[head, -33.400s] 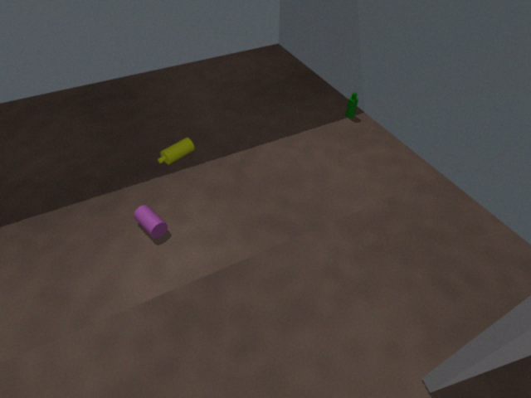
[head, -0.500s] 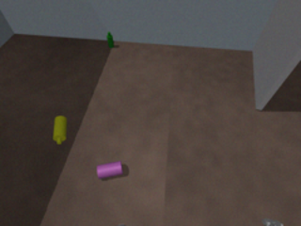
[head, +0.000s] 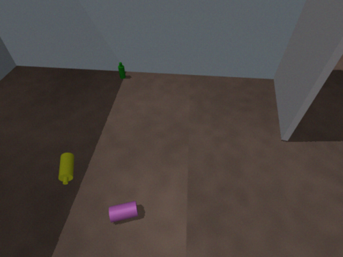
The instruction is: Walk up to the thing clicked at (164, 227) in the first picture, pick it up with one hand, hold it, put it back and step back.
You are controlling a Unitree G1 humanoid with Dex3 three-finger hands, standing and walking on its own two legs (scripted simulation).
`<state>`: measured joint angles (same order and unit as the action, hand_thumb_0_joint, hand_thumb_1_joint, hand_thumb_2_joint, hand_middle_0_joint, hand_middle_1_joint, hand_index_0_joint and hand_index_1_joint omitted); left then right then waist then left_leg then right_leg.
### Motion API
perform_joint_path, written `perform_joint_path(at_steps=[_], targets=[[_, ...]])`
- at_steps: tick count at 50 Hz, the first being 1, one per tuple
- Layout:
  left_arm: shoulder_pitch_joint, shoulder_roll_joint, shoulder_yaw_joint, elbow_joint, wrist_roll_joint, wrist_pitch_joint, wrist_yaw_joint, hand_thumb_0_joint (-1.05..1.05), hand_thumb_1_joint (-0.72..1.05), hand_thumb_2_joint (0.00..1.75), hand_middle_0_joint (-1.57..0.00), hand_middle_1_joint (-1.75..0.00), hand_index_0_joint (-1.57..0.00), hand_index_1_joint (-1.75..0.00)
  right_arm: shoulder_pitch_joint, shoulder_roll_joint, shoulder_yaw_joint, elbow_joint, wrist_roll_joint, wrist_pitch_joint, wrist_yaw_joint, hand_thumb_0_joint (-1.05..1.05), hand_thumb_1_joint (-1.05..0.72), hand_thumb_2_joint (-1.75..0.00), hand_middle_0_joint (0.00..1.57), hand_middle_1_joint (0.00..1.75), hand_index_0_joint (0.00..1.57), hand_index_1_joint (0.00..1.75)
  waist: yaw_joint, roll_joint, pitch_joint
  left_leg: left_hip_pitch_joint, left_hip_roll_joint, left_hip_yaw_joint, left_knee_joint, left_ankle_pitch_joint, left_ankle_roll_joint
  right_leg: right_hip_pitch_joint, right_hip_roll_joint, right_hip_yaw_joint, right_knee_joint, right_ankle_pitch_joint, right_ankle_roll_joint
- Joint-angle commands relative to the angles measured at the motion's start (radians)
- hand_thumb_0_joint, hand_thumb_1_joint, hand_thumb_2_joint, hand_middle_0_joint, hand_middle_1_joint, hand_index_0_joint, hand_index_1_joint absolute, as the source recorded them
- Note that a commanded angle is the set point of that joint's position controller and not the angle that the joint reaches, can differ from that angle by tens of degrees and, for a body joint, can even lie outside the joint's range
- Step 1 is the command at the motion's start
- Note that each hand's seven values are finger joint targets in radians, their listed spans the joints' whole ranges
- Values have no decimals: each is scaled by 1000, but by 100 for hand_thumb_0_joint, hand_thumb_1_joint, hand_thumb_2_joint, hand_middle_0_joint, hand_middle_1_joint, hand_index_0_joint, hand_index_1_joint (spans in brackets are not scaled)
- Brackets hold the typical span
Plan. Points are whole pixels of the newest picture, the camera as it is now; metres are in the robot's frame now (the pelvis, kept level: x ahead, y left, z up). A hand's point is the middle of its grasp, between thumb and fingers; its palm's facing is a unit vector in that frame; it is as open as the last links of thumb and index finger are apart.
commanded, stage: walk up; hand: left
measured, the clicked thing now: (123, 211) +0.55 +0.25 -0.73
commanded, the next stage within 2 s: stand in 0.20 s
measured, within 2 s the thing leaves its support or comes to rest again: neither
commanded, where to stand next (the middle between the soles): +0.18 +0.00 m, yaw +2 degrees
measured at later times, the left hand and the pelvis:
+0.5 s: hand out of the picture +0.09 +0.24 -0.14, palm faces -0.04 -0.94 -0.35, open 7.4 cm; pelvis +0.00 -0.01 +0.01, yaw +0 degrees
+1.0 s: hand out of the picture +0.07 +0.25 -0.15, palm faces -0.04 -0.94 -0.35, open 7.4 cm; pelvis +0.00 -0.01 +0.01, yaw +0 degrees
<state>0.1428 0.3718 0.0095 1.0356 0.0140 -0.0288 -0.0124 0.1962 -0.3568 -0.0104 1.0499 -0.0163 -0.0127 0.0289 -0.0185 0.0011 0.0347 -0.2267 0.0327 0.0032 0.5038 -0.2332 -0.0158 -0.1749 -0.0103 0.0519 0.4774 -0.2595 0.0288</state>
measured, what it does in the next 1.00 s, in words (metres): stands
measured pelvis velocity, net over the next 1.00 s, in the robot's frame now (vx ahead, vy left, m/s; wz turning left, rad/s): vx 0.00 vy -0.01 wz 0.00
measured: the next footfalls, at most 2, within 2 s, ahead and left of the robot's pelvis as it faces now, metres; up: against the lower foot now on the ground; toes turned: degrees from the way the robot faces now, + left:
left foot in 1.64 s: -0.06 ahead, +0.13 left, +0.00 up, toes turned -1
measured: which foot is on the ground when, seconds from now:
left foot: down 0.00-1.00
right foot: down 0.00-1.00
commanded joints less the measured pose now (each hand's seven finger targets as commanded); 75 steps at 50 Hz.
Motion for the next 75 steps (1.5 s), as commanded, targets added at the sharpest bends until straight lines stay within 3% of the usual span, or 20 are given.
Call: perform_joint_path(at_steps=[1,15,21,27,33,38,47,49,54,57,59,60,61,64,66,69,71,73,74,75], targets=[[-60,206,42,-43,-8,-25,14,0,90,90,-20,-30,-20,-30,-97,-211,-47,-62,7,-40,-21,0,-90,-90,20,30,20,30,21,20,-57,20,82,-102,-139,57,54,25,-77,70,-102,147,-66],[-88,203,26,32,-13,-15,19,0,90,90,-20,-30,-20,-30,-142,-212,-42,1,13,-24,-30,0,-90,-90,20,30,20,30,5,-17,-84,141,98,-84,-165,241,38,37,-100,57,-151,268,-40],[-107,204,25,41,-12,-12,19,0,90,90,-20,-30,-20,-30,-163,-205,-37,17,11,-20,-28,0,-90,-90,20,30,20,30,3,4,-62,128,92,-74,-195,151,28,28,-103,68,-190,194,-39],[-104,206,26,45,-12,-15,20,0,90,90,-20,-30,-20,-30,-172,-205,-38,28,11,-21,-26,0,-90,-90,20,30,20,30,6,-10,-82,150,98,-73,-197,197,29,47,-109,68,-198,239,-40],[-98,204,28,51,-8,-9,19,0,90,90,-20,-30,-20,-30,-180,-203,-38,34,8,-17,-25,0,-90,-90,20,30,20,30,13,-15,-41,117,93,-82,-225,86,26,14,-101,60,-219,99,-42],[-91,204,31,48,-7,-7,17,0,90,90,-20,-30,-20,-30,-166,-204,-37,40,7,-19,-25,0,-90,-90,20,30,20,30,12,-5,-40,115,92,-86,-234,69,25,8,-100,59,-217,92,-43],[-81,207,30,43,-9,-6,18,0,90,90,-20,-30,-20,-30,-155,-204,-35,45,10,-20,-27,0,-90,-90,20,30,20,30,11,-13,-68,140,99,-84,-220,151,27,27,-105,60,-201,160,-48],[-75,203,30,46,-10,-3,17,0,90,90,-20,-30,-20,-30,-146,-207,-34,49,8,-19,-28,0,-90,-90,20,30,20,30,11,9,-47,115,95,-86,-235,87,26,20,-102,63,-208,115,-47],[-74,206,30,43,-7,-4,19,0,90,90,-20,-30,-20,-30,-143,-206,-34,46,10,-17,-28,0,-90,-90,20,30,20,30,9,-11,-50,118,96,-87,-225,119,28,25,-102,58,-207,124,-47],[-68,205,32,44,-8,-2,18,0,90,90,-20,-30,-20,-30,-144,-212,-36,46,9,-14,-27,0,-90,-90,20,30,20,30,12,1,-23,98,92,-91,-237,50,30,10,-100,60,-214,76,-46],[-71,201,30,41,-7,-4,18,0,90,90,-20,-30,-20,-30,-146,-210,-36,42,9,-15,-26,0,-90,-90,20,30,20,30,11,-14,-38,116,98,-89,-223,114,32,15,-106,61,-211,118,-48],[-73,238,73,23,-18,13,26,0,90,90,-20,-30,-20,-30,-162,-251,-50,50,9,2,-31,0,-90,-90,20,30,20,30,25,-10,81,45,84,-100,-131,303,47,-62,-89,66,-117,332,-52],[-47,231,73,8,-23,20,31,0,90,90,-20,-30,-20,-30,-152,-239,-50,33,18,7,-34,0,-90,-90,20,30,20,30,25,-10,43,61,90,-89,-99,374,54,-55,-84,48,-87,384,-56],[-49,222,78,-25,-21,33,33,0,90,90,-20,-30,-20,-30,-138,-247,-63,4,23,17,-35,0,-90,-90,20,30,20,30,15,7,-71,86,105,-90,-62,423,85,-14,-69,34,-4,389,-74],[-51,212,78,-48,-20,42,30,0,90,90,-20,-30,-20,-30,-145,-259,-72,-19,23,27,-34,0,-90,-90,20,30,20,30,16,39,-114,57,115,-110,-62,343,100,-3,-60,33,41,323,-78],[-34,222,82,-72,-11,54,29,0,90,90,-20,-30,-20,-30,-161,-254,-81,-52,18,41,-36,0,-90,-90,20,30,20,30,28,33,-133,31,89,-100,17,195,108,-53,-90,78,43,244,-121],[-54,257,94,-93,-5,56,26,0,90,90,-20,-30,-20,-30,-145,-237,-82,-70,16,50,-35,0,-90,-90,20,30,20,30,24,-46,-118,-7,16,-59,127,45,81,-93,-159,150,-22,252,-169],[-116,305,107,-136,8,55,29,0,90,90,-20,-30,-20,-30,-98,-202,-79,-78,11,59,-31,0,-90,-90,20,30,20,30,16,-201,-95,-16,-98,7,356,-232,39,-161,-302,291,-129,306,-260],[-130,322,114,-161,20,54,31,0,90,90,-20,-30,-20,-30,-63,-208,-82,-87,5,64,-30,0,-90,-90,20,30,20,30,20,-224,-80,-24,-92,-24,465,-333,37,-216,-347,332,-136,318,-302],[-153,320,118,-178,23,53,34,0,90,90,-20,-30,-20,-30,-29,-214,-85,-91,8,68,-28,0,-90,-90,20,30,20,30,-1,-228,-67,-12,-56,-64,473,-338,46,-253,-344,304,-115,301,-298]])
